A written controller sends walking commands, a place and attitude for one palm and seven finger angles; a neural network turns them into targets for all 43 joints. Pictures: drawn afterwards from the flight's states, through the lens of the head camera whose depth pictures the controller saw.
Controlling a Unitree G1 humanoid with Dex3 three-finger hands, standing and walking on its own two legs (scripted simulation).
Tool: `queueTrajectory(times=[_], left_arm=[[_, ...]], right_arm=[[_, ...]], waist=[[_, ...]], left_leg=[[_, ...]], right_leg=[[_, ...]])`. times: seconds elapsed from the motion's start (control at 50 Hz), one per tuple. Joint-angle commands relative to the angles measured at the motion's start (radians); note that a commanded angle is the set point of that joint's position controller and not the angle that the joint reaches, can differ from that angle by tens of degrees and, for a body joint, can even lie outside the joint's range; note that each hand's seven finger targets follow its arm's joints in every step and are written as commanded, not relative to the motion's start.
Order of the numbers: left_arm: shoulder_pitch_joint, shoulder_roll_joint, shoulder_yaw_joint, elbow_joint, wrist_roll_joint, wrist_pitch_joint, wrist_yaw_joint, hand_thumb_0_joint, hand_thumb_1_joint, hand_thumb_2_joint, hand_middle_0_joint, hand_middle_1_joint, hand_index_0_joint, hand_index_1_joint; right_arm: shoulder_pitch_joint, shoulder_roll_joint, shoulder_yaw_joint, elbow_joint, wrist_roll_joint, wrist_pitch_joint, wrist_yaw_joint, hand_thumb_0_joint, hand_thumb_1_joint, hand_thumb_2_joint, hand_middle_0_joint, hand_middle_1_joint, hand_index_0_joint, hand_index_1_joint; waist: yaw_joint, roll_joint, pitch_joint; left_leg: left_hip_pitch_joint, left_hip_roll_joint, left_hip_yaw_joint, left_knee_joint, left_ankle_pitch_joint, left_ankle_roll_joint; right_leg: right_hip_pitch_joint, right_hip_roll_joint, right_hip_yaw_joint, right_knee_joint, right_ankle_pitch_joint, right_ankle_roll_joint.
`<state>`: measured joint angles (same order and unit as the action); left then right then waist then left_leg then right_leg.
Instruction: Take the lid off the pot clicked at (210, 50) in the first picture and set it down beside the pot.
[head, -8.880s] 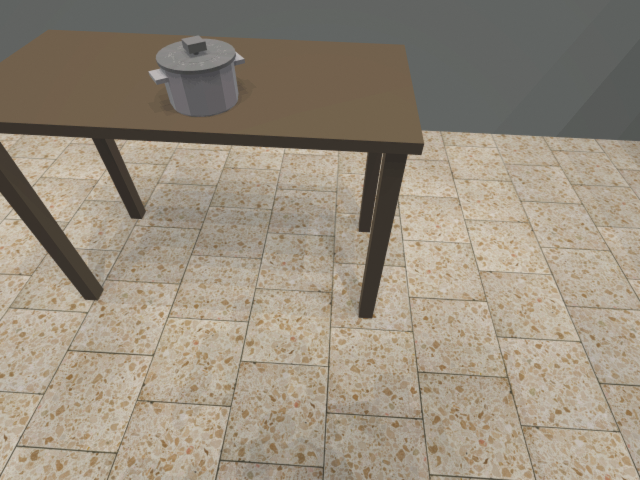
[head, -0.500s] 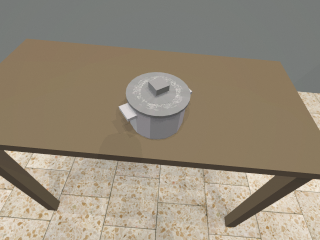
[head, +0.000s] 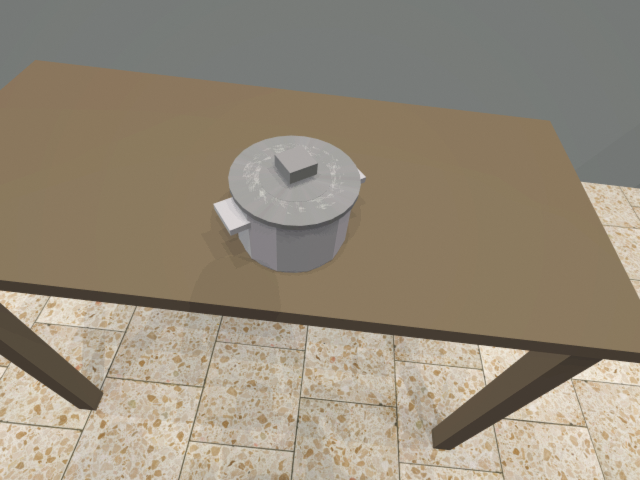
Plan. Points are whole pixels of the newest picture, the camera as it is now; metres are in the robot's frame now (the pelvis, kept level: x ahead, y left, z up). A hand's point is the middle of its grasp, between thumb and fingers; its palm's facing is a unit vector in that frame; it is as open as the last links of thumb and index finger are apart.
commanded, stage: come to a stop and stand still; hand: left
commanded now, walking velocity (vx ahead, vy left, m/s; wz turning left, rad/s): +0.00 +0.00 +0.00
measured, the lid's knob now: (295, 164) +0.46 +0.07 +0.14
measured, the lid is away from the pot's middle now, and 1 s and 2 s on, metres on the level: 0.00 0.00 0.00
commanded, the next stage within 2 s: look again from close up in 0.86 s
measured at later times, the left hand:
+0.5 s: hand out of the picture +0.05 +0.23 -0.16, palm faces +0.02 -0.97 -0.25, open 7.4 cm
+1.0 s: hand out of the picture +0.04 +0.20 -0.17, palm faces +0.02 -0.98 -0.21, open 7.4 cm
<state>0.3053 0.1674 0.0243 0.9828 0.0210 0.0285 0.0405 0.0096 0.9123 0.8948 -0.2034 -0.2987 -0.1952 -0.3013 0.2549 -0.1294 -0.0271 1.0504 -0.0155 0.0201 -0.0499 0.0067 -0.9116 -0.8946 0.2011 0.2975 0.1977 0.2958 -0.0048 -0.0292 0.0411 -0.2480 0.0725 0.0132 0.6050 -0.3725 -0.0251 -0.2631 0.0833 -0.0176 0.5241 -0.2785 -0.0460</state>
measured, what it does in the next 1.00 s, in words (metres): stands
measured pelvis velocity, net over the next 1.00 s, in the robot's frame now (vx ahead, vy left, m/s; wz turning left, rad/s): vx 0.02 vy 0.03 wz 0.01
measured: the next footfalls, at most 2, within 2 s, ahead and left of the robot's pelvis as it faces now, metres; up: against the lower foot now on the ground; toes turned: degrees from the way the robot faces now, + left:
none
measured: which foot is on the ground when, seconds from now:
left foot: down 0.00-1.00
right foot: down 0.00-1.00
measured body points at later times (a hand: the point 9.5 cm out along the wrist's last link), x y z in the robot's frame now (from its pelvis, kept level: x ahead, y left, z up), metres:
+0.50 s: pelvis +0.02 +0.04 +0.00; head +0.03 +0.03 +0.45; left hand +0.05 +0.28 -0.14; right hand +0.04 -0.19 -0.16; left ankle -0.04 +0.13 -0.73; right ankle +0.00 -0.09 -0.73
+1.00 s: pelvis +0.02 +0.03 +0.01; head +0.05 +0.03 +0.46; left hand +0.04 +0.25 -0.15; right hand +0.04 -0.20 -0.15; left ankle -0.04 +0.13 -0.73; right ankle +0.00 -0.09 -0.73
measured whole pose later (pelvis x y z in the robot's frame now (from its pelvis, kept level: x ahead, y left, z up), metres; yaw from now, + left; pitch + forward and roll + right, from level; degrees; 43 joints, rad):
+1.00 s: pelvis +0.02 +0.03 +0.01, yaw +0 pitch +0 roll +0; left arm 0.27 0.17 -0.01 1.05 0.01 0.00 0.05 0.01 0.91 0.89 -0.20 -0.30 -0.20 -0.30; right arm 0.25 -0.16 0.01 1.09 -0.01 -0.02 -0.04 0.01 -0.92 -0.89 0.20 0.30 0.20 0.30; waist 0.00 -0.01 0.05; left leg -0.11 -0.01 0.04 0.45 -0.34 0.02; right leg -0.19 0.01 0.01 0.49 -0.30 -0.01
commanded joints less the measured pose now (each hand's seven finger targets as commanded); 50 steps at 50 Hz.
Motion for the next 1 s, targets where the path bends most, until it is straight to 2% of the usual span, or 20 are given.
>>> queueTrajectory(times=[0.0,0.02,0.04,0.06,0.08,0.1,0.12,0.14,0.16,0.18,0.2,0.24,0.28,0.32,0.4,0.58,0.6,0.68,0.9,0.98], left_arm=[[0.072,0.102,0.003,-0.008,-0.01,-0.033,0.006,0.0,0.9,0.9,-0.2,-0.3,-0.2,-0.3],[0.082,0.166,0.035,0.017,0.007,-0.042,0.039,0.0,0.9,0.9,-0.2,-0.3,-0.2,-0.3],[0.054,0.188,0.029,-0.031,0.001,-0.045,0.027,0.0,0.9,0.9,-0.2,-0.3,-0.2,-0.3],[0.024,0.162,0.024,-0.04,0.003,-0.045,0.019,0.0,0.9,0.9,-0.2,-0.3,-0.2,-0.3],[0.003,0.146,0.018,-0.046,0.001,-0.048,0.014,0.0,0.9,0.9,-0.2,-0.3,-0.2,-0.3],[-0.005,0.131,0.013,-0.044,-0.004,-0.041,0.006,0.0,0.9,0.9,-0.2,-0.3,-0.2,-0.3],[-0.006,0.111,0.008,-0.047,-0.004,-0.035,0.003,0.0,0.9,0.9,-0.2,-0.3,-0.2,-0.3],[0.01,0.091,0.003,-0.045,-0.002,-0.033,0.001,0.0,0.9,0.9,-0.2,-0.3,-0.2,-0.3],[0.025,0.079,-0.003,-0.035,0.0,-0.034,0.001,0.0,0.9,0.9,-0.2,-0.3,-0.2,-0.3],[0.033,0.073,-0.007,-0.026,-0.001,-0.035,0.001,0.0,0.9,0.9,-0.2,-0.3,-0.2,-0.3],[0.033,0.076,-0.008,-0.02,-0.007,-0.038,0.0,0.0,0.9,0.9,-0.2,-0.3,-0.2,-0.3],[0.023,0.086,-0.009,-0.012,-0.008,-0.042,0.002,0.0,0.9,0.9,-0.2,-0.3,-0.2,-0.3],[0.015,0.098,-0.011,-0.009,-0.011,-0.046,0.004,0.0,0.9,0.9,-0.2,-0.3,-0.2,-0.3],[0.006,0.107,-0.009,-0.011,-0.013,-0.041,0.004,0.0,0.9,0.9,-0.2,-0.3,-0.2,-0.3],[0.001,0.117,-0.009,-0.006,-0.014,-0.039,0.007,0.0,0.9,0.9,-0.2,-0.3,-0.2,-0.3],[0.007,0.128,-0.008,0.009,-0.014,-0.041,0.009,0.0,0.9,0.9,-0.2,-0.3,-0.2,-0.3],[0.008,0.13,-0.008,0.006,-0.015,-0.041,0.008,0.0,0.9,0.9,-0.2,-0.3,-0.2,-0.3],[0.015,0.125,-0.009,0.016,-0.014,-0.045,0.01,0.0,0.9,0.9,-0.2,-0.3,-0.2,-0.3],[0.027,0.12,-0.011,0.029,-0.016,-0.047,0.009,0.0,0.9,0.9,-0.2,-0.3,-0.2,-0.3],[0.036,0.112,-0.013,0.033,-0.015,-0.048,0.01,0.0,0.9,0.9,-0.2,-0.3,-0.2,-0.3]], right_arm=[[0.082,-0.036,-0.002,-0.024,0.01,-0.017,0.005,0.0,-0.9,-0.9,0.2,0.3,0.2,0.3],[0.039,-0.175,-0.04,-0.044,0.009,-0.019,0.003,0.0,-0.9,-0.9,0.2,0.3,0.2,0.3],[0.059,-0.087,-0.025,-0.087,0.008,-0.014,0.008,0.0,-0.9,-0.9,0.2,0.3,0.2,0.3],[0.071,-0.088,-0.017,-0.097,0.006,-0.02,0.013,0.0,-0.9,-0.9,0.2,0.3,0.2,0.3],[0.097,-0.086,-0.014,-0.092,0.002,-0.027,0.017,0.0,-0.9,-0.9,0.2,0.3,0.2,0.3],[0.094,-0.09,-0.013,-0.09,-0.001,-0.03,0.02,0.0,-0.9,-0.9,0.2,0.3,0.2,0.3],[0.083,-0.117,-0.015,-0.104,-0.002,-0.035,0.022,0.0,-0.9,-0.9,0.2,0.3,0.2,0.3],[0.068,-0.142,-0.016,-0.109,-0.004,-0.039,0.02,0.0,-0.9,-0.9,0.2,0.3,0.2,0.3],[0.061,-0.154,-0.013,-0.115,-0.003,-0.04,0.017,0.0,-0.9,-0.9,0.2,0.3,0.2,0.3],[0.056,-0.157,-0.01,-0.119,-0.003,-0.043,0.016,0.0,-0.9,-0.9,0.2,0.3,0.2,0.3],[0.047,-0.143,-0.004,-0.119,-0.001,-0.046,0.018,0.0,-0.9,-0.9,0.2,0.3,0.2,0.3],[0.052,-0.142,0.0,-0.114,0.002,-0.049,0.019,0.0,-0.9,-0.9,0.2,0.3,0.2,0.3],[0.063,-0.14,0.005,-0.095,0.002,-0.052,0.019,0.0,-0.9,-0.9,0.2,0.3,0.2,0.3],[0.064,-0.142,0.009,-0.087,0.0,-0.054,0.019,0.0,-0.9,-0.9,0.2,0.3,0.2,0.3],[0.065,-0.142,0.012,-0.068,0.001,-0.055,0.017,0.0,-0.9,-0.9,0.2,0.3,0.2,0.3],[0.055,-0.144,0.014,-0.038,0.004,-0.055,0.012,0.0,-0.9,-0.9,0.2,0.3,0.2,0.3],[0.053,-0.141,0.013,-0.037,0.004,-0.055,0.012,0.0,-0.9,-0.9,0.2,0.3,0.2,0.3],[0.057,-0.14,0.013,-0.024,0.005,-0.054,0.009,0.0,-0.9,-0.9,0.2,0.3,0.2,0.3],[0.059,-0.122,0.012,0.004,0.007,-0.052,0.008,0.0,-0.9,-0.9,0.2,0.3,0.2,0.3],[0.064,-0.117,0.016,0.013,0.008,-0.052,0.007,0.0,-0.9,-0.9,0.2,0.3,0.2,0.3]], waist=[[-0.014,-0.027,-0.004],[-0.014,0.062,-0.035],[-0.023,0.045,-0.088],[-0.034,0.053,-0.09],[-0.045,0.078,-0.072],[-0.03,0.111,-0.077],[-0.025,0.161,-0.022],[-0.007,0.193,0.01],[0.005,0.17,0.024],[0.012,0.125,0.027],[0.018,0.112,-0.005],[0.008,0.036,0.009],[0.0,0.015,0.001],[0.002,0.05,-0.001],[0.004,0.021,-0.013],[0.003,0.05,-0.028],[0.004,0.03,-0.036],[0.0,0.039,-0.038],[0.005,0.02,-0.023],[0.004,0.04,-0.018]], left_leg=[[0.024,0.0,0.004,-0.108,0.089,0.026],[0.025,-0.016,0.065,0.02,0.042,-0.008],[-0.029,-0.029,0.023,0.053,-0.042,0.017],[-0.01,-0.022,0.018,-0.006,-0.021,0.026],[0.009,-0.018,0.0,-0.092,0.063,0.033],[0.037,0.015,-0.041,-0.13,0.092,0.046],[-0.007,0.06,-0.115,-0.176,0.134,0.073],[-0.032,0.102,-0.165,-0.211,0.2,0.094],[-0.046,0.116,-0.179,-0.221,0.25,0.105],[-0.047,0.108,-0.172,-0.213,0.276,0.106],[-0.027,0.089,-0.163,-0.215,0.274,0.098],[-0.023,0.057,-0.131,-0.195,0.269,0.083],[0.017,0.038,-0.105,-0.184,0.303,0.074],[0.033,0.04,-0.11,-0.201,0.318,0.072],[0.067,0.04,-0.098,-0.2,0.381,0.071],[0.122,0.031,-0.073,-0.192,0.429,0.061],[0.128,0.033,-0.075,-0.187,0.43,0.063],[0.146,0.033,-0.066,-0.187,0.446,0.057],[0.145,0.039,-0.057,-0.199,0.412,0.055],[0.149,0.038,-0.053,-0.207,0.398,0.052]], right_leg=[[0.053,-0.211,0.206,-0.222,0.222,0.023],[0.079,-0.228,0.223,-0.139,0.747,0.073],[0.101,-0.256,0.219,-0.141,0.466,0.01],[0.058,-0.244,0.204,-0.138,0.261,-0.058],[0.035,-0.217,0.183,-0.097,0.22,-0.065],[-0.004,-0.182,0.137,-0.066,0.099,-0.045],[-0.043,-0.129,0.084,-0.024,0.038,-0.015],[-0.046,-0.102,0.045,0.007,0.03,-0.001],[-0.032,-0.095,0.027,0.016,0.026,0.003],[-0.016,-0.098,0.031,0.008,0.035,0.003],[0.008,-0.108,0.043,-0.009,0.061,0.0],[0.02,-0.13,0.064,-0.027,0.106,-0.002],[0.024,-0.151,0.082,-0.037,0.165,-0.004],[0.026,-0.149,0.076,-0.03,0.154,-0.003],[0.047,-0.158,0.077,-0.032,0.198,-0.001],[0.064,-0.18,0.099,-0.045,0.283,-0.005],[0.073,-0.179,0.095,-0.05,0.294,-0.006],[0.073,-0.188,0.109,-0.053,0.341,-0.009],[0.089,-0.192,0.11,-0.083,0.362,-0.011],[0.085,-0.197,0.12,-0.092,0.354,-0.012]])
